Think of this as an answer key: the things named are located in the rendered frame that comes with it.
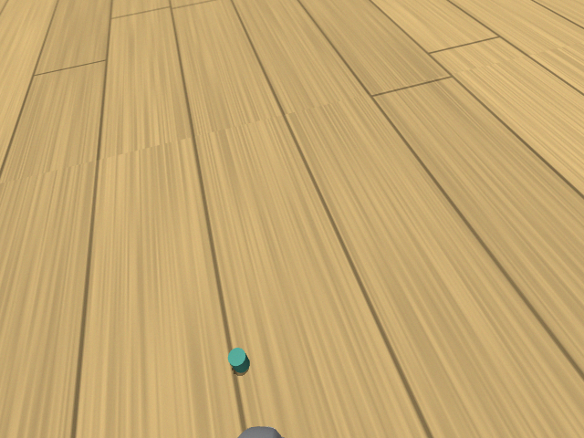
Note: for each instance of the tin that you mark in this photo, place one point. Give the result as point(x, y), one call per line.
point(238, 359)

